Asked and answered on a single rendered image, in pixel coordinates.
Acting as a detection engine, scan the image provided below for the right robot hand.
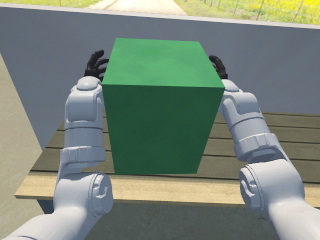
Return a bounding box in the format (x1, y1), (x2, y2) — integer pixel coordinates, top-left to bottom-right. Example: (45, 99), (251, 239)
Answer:
(209, 55), (228, 80)

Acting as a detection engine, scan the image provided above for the right robot forearm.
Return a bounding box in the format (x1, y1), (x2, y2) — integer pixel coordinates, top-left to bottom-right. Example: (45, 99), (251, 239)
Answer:
(218, 79), (305, 198)

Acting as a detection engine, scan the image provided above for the carton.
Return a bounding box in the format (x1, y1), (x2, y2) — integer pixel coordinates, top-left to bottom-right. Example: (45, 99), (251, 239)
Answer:
(101, 38), (226, 175)

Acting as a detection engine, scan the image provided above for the right robot upper arm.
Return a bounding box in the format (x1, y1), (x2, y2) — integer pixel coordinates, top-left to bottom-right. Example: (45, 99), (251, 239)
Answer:
(239, 158), (320, 240)

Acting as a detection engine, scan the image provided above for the left robot hand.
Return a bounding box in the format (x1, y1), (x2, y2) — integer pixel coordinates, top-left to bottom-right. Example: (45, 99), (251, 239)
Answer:
(84, 49), (110, 82)

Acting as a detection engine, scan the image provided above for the left robot upper arm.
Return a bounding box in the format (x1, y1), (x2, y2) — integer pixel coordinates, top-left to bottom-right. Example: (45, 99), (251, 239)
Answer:
(1, 171), (114, 240)

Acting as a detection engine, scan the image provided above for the table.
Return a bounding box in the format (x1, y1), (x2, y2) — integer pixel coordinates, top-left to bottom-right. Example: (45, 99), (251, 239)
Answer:
(14, 107), (320, 215)

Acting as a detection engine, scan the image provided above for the left robot forearm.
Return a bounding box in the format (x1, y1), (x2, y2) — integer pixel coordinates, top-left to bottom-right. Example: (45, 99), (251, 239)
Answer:
(53, 76), (106, 210)

